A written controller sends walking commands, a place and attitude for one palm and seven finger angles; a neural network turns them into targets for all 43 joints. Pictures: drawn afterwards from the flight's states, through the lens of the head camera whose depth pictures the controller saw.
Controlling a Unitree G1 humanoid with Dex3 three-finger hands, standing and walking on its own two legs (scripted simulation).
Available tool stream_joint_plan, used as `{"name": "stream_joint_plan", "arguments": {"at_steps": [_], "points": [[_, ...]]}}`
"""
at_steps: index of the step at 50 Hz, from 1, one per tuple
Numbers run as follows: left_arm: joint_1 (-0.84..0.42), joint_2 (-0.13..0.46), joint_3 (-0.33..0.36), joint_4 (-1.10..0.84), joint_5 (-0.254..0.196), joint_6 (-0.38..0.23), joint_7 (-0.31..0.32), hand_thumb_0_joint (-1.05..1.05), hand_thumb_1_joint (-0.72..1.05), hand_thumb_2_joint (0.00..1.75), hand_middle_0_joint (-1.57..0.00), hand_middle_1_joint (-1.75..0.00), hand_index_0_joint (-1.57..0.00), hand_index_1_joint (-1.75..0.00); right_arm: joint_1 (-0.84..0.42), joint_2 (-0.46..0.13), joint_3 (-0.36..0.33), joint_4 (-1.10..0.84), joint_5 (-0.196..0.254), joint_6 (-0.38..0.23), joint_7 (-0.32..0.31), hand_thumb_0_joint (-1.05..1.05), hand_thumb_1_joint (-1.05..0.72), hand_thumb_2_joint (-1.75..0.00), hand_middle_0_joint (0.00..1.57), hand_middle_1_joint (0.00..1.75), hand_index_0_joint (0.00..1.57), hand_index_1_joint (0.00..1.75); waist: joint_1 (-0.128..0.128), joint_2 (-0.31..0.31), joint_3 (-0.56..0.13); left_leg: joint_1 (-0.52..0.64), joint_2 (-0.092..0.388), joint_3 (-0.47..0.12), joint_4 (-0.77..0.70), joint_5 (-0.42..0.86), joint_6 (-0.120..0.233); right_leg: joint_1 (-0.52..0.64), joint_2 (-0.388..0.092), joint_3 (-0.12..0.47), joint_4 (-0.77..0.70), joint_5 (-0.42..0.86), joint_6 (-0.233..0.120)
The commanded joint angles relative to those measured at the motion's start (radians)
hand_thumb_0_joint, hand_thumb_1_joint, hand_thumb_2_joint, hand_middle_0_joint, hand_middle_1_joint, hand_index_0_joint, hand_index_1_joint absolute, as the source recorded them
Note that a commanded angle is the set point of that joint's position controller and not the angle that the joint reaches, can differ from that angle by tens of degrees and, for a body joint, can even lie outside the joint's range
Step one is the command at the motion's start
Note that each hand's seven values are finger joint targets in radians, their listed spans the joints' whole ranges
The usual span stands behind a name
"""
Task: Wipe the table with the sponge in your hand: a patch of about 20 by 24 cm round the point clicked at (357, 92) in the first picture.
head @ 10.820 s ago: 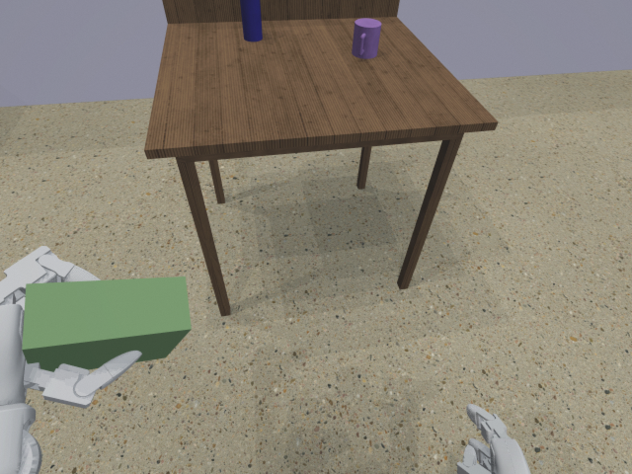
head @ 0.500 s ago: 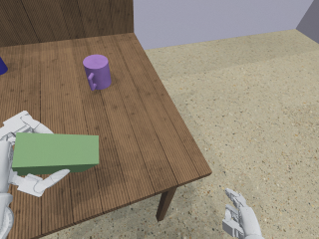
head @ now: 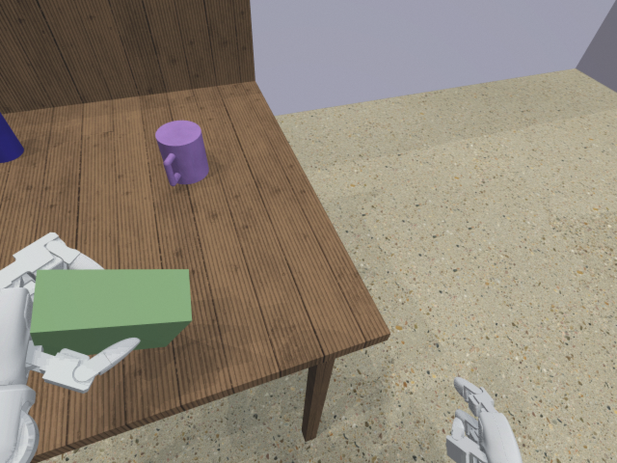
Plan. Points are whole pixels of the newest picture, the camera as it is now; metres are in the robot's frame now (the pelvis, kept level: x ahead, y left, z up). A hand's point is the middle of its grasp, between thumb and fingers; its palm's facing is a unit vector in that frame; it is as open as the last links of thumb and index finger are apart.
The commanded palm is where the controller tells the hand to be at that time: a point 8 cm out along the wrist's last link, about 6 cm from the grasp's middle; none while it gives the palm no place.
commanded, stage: come to a stop and stand still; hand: left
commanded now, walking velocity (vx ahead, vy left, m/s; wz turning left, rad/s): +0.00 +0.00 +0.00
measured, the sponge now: (135, 313) +0.23 +0.20 +0.13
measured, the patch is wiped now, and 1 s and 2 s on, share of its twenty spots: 0.00 0.00 0.00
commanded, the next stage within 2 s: look again from close up in 0.18 s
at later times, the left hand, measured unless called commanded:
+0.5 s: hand (84, 301) +0.23 +0.25 +0.15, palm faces +0.34 -0.85 -0.39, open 9.4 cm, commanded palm +0.17 +0.28 +0.17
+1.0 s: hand (106, 311) +0.22 +0.23 +0.14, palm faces +0.18 -0.77 -0.61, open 9.4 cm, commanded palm +0.17 +0.28 +0.19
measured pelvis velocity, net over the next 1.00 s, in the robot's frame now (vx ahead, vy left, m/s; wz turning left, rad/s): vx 0.01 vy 0.00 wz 0.01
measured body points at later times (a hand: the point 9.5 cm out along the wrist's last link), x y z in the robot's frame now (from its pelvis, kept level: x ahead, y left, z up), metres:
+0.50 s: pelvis +0.01 +0.00 +0.00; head +0.03 +0.02 +0.45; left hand +0.20 +0.29 +0.17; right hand +0.19 -0.23 -0.07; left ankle +0.01 +0.09 -0.74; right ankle +0.02 -0.10 -0.74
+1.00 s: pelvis +0.01 +0.00 -0.01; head +0.02 -0.02 +0.44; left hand +0.21 +0.27 +0.17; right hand +0.23 -0.21 -0.09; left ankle +0.01 +0.09 -0.74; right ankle +0.02 -0.10 -0.74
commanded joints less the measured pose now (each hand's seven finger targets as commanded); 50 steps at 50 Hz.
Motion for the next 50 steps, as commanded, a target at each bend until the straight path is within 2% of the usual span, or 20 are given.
{"name": "stream_joint_plan", "arguments": {"at_steps": [1, 4, 5, 10, 13, 23, 33, 34, 35, 36, 37, 38, 39, 40, 43, 44, 45, 48, 49, 50], "points": [[-0.089, 0.191, 0.135, -0.244, -0.011, -0.073, 0.029, 0.00, 0.10, 1.30, -1.20, -1.60, -1.20, -1.60, -0.096, -0.123, -0.048, -0.164, -0.003, -0.058, -0.005, 0.00, -0.90, -0.90, 0.20, 0.30, 0.20, 0.30, -0.003, 0.069, -0.117, -0.030, 0.082, -0.103, -0.082, -0.004, -0.009, 0.045, -0.121, 0.140, -0.086, 0.007, -0.013], [-0.052, 0.208, 0.159, -0.228, -0.011, -0.071, 0.034, 0.00, 0.10, 1.30, -1.20, -1.60, -1.20, -1.60, -0.104, -0.124, -0.048, -0.155, 0.002, -0.060, -0.004, 0.00, -0.90, -0.90, 0.20, 0.30, 0.20, 0.30, -0.003, 0.056, -0.138, -0.007, 0.087, -0.100, -0.079, 0.016, -0.009, 0.043, -0.119, 0.136, -0.081, 0.021, -0.010], [-0.046, 0.171, 0.128, -0.209, -0.017, -0.070, 0.030, 0.00, 0.10, 1.30, -1.20, -1.60, -1.20, -1.60, -0.093, -0.121, -0.045, -0.159, -0.002, -0.057, -0.005, 0.00, -0.90, -0.90, 0.20, 0.30, 0.20, 0.30, -0.004, 0.041, -0.128, -0.019, 0.088, -0.101, -0.084, 0.009, -0.008, 0.040, -0.119, 0.127, -0.083, 0.006, -0.008], [-0.062, 0.157, 0.104, -0.200, -0.012, -0.066, 0.029, 0.00, 0.10, 1.30, -1.20, -1.60, -1.20, -1.60, -0.091, -0.131, -0.047, -0.150, -0.002, -0.057, -0.005, 0.00, -0.90, -0.90, 0.20, 0.30, 0.20, 0.30, -0.007, 0.051, -0.107, -0.018, 0.093, -0.107, -0.096, -0.004, -0.006, 0.014, -0.112, 0.123, -0.087, -0.019, -0.006], [-0.077, 0.183, 0.124, -0.217, -0.009, -0.063, 0.030, 0.00, 0.10, 1.30, -1.20, -1.60, -1.20, -1.60, -0.084, -0.132, -0.053, -0.151, -0.001, -0.060, -0.006, 0.00, -0.90, -0.90, 0.20, 0.30, 0.20, 0.30, -0.003, 0.020, -0.138, -0.009, 0.096, -0.108, -0.087, 0.060, -0.005, 0.054, -0.116, 0.126, -0.061, 0.070, -0.006], [-0.062, 0.192, 0.133, -0.252, -0.012, -0.058, 0.033, 0.00, 0.10, 1.30, -1.20, -1.60, -1.20, -1.60, -0.083, -0.129, -0.053, -0.151, -0.001, -0.054, -0.006, 0.00, -0.90, -0.90, 0.20, 0.30, 0.20, 0.30, -0.002, 0.049, -0.160, 0.003, 0.103, -0.109, -0.078, 0.186, -0.015, 0.102, -0.119, 0.106, -0.021, 0.194, -0.008], [-0.071, 0.188, 0.127, -0.253, -0.010, -0.055, 0.031, 0.00, 0.10, 1.30, -1.20, -1.60, -1.20, -1.60, -0.083, -0.126, -0.052, -0.155, -0.002, -0.042, -0.005, 0.00, -0.90, -0.90, 0.20, 0.30, 0.20, 0.30, -0.004, 0.066, -0.158, 0.011, 0.112, -0.114, -0.093, 0.210, -0.025, 0.106, -0.114, 0.092, -0.012, 0.198, -0.007], [-0.982, 0.903, 0.344, -0.620, 0.008, -0.205, 0.038, 0.00, 0.10, 1.30, -1.20, -1.60, -1.20, -1.60, 0.085, -0.168, 0.137, -0.285, 0.088, 0.003, -0.076, 0.00, -0.90, -0.90, 0.20, 0.30, 0.20, 0.30, -0.066, 0.325, -0.121, -0.257, 0.118, -0.161, -0.132, 0.035, 0.012, 0.203, 0.006, 0.058, 0.158, -0.056, 0.076], [-0.640, 0.416, 0.305, -0.045, 0.110, 0.015, -0.018, 0.00, 0.10, 1.30, -1.20, -1.60, -1.20, -1.60, -0.116, -0.094, -0.052, -0.091, -0.038, -0.044, -0.045, 0.00, -0.90, -0.90, 0.20, 0.30, 0.20, 0.30, 0.058, 0.294, -0.231, 0.094, 0.055, -0.067, -0.064, 0.215, -0.074, -0.012, 0.028, 0.018, 0.166, -0.044, -0.026], [-0.518, 0.315, 0.119, -0.063, 0.074, 0.040, -0.030, 0.00, 0.10, 1.30, -1.20, -1.60, -1.20, -1.60, -0.105, -0.142, -0.043, -0.118, -0.045, -0.067, 0.014, 0.00, -0.90, -0.90, 0.20, 0.30, 0.20, 0.30, -0.003, 0.185, -0.139, 0.053, 0.025, -0.092, -0.055, 0.369, -0.102, -0.060, 0.016, -0.039, 0.122, -0.001, -0.030], [-0.393, 0.327, 0.179, -0.067, 0.075, 0.076, -0.037, 0.00, 0.10, 1.30, -1.20, -1.60, -1.20, -1.60, -0.079, -0.182, -0.073, -0.090, -0.031, -0.049, 0.023, 0.00, -0.90, -0.90, 0.20, 0.30, 0.20, 0.30, 0.038, 0.197, -0.274, 0.168, 0.064, -0.087, -0.027, 0.438, -0.107, -0.070, 0.023, -0.022, 0.149, 0.057, -0.023], [-0.391, 0.213, 0.094, -0.111, 0.024, 0.126, -0.073, 0.00, 0.10, 1.30, -1.20, -1.60, -1.20, -1.60, -0.142, -0.167, -0.059, -0.129, -0.018, -0.054, 0.019, 0.00, -0.90, -0.90, 0.20, 0.30, 0.20, 0.30, 0.056, 0.203, -0.299, 0.181, 0.044, -0.063, 0.001, 0.477, -0.094, -0.049, 0.002, -0.010, 0.124, 0.086, -0.022], [-0.267, 0.216, 0.119, -0.033, -0.016, 0.206, -0.098, 0.00, 0.10, 1.30, -1.20, -1.60, -1.20, -1.60, -0.165, -0.174, -0.054, -0.119, 0.001, -0.048, 0.025, 0.00, -0.90, -0.90, 0.20, 0.30, 0.20, 0.30, 0.069, 0.167, -0.302, 0.166, 0.044, -0.057, 0.002, 0.399, -0.089, -0.035, 0.007, -0.012, 0.125, 0.068, -0.023], [-0.280, 0.178, 0.063, -0.140, -0.029, 0.239, -0.120, 0.00, 0.10, 1.30, -1.20, -1.60, -1.20, -1.60, -0.172, -0.167, -0.044, -0.129, 0.004, -0.050, 0.027, 0.00, -0.90, -0.90, 0.20, 0.30, 0.20, 0.30, 0.077, 0.144, -0.263, 0.134, 0.037, -0.042, -0.001, 0.418, -0.086, 0.001, -0.012, -0.034, 0.106, 0.135, -0.022], [-0.155, 0.240, 0.039, -0.205, 0.071, 0.319, -0.146, 0.00, 0.10, 1.30, -1.20, -1.60, -1.20, -1.60, -0.188, -0.175, -0.038, -0.146, 0.009, -0.035, 0.044, 0.00, -0.90, -0.90, 0.20, 0.30, 0.20, 0.30, 0.072, 0.024, -0.197, 0.070, 0.043, -0.045, 0.001, 0.425, -0.049, -0.010, -0.006, -0.042, 0.113, 0.161, -0.010], [-0.130, 0.255, 0.050, -0.216, 0.100, 0.334, -0.137, 0.00, 0.10, 1.30, -1.20, -1.60, -1.20, -1.60, -0.229, -0.170, -0.028, -0.157, 0.020, -0.022, 0.055, 0.00, -0.90, -0.90, 0.20, 0.30, 0.20, 0.30, 0.067, 0.023, -0.184, 0.054, 0.039, -0.041, 0.003, 0.351, -0.041, -0.024, 0.006, -0.031, 0.119, 0.118, -0.010], [-0.148, 0.248, 0.041, -0.309, 0.121, 0.300, -0.123, 0.00, 0.10, 1.30, -1.20, -1.60, -1.20, -1.60, -0.220, -0.155, -0.026, -0.174, 0.005, -0.020, 0.050, 0.00, -0.90, -0.90, 0.20, 0.30, 0.20, 0.30, 0.066, 0.001, -0.179, 0.049, 0.039, -0.046, 0.004, 0.367, -0.041, -0.022, -0.003, -0.042, 0.120, 0.134, -0.011], [-0.140, 0.372, 0.198, -0.359, 0.125, 0.200, -0.050, 0.00, 0.10, 1.30, -1.20, -1.60, -1.20, -1.60, -0.200, -0.158, -0.039, -0.163, -0.021, -0.017, 0.034, 0.00, -0.90, -0.90, 0.20, 0.30, 0.20, 0.30, 0.063, -0.053, -0.239, 0.037, 0.038, -0.046, 0.029, 0.317, -0.032, -0.030, 0.006, -0.033, 0.142, 0.110, -0.004], [-0.174, 0.445, 0.266, -0.415, 0.117, 0.178, -0.020, 0.00, 0.10, 1.30, -1.20, -1.60, -1.20, -1.60, -0.220, -0.160, -0.036, -0.161, -0.016, -0.016, 0.031, 0.00, -0.90, -0.90, 0.20, 0.30, 0.20, 0.30, 0.072, -0.010, -0.256, 0.030, 0.030, -0.041, 0.034, 0.253, -0.030, -0.032, 0.014, -0.017, 0.140, 0.070, -0.006], [-0.217, 0.392, 0.227, -0.451, 0.123, 0.140, 0.010, 0.00, 0.10, 1.30, -1.20, -1.60, -1.20, -1.60, -0.207, -0.125, -0.033, -0.169, -0.024, -0.024, 0.025, 0.00, -0.90, -0.90, 0.20, 0.30, 0.20, 0.30, 0.074, 0.023, -0.281, 0.034, 0.022, -0.037, 0.044, 0.289, -0.035, -0.020, 0.002, -0.020, 0.144, 0.086, -0.011]]}}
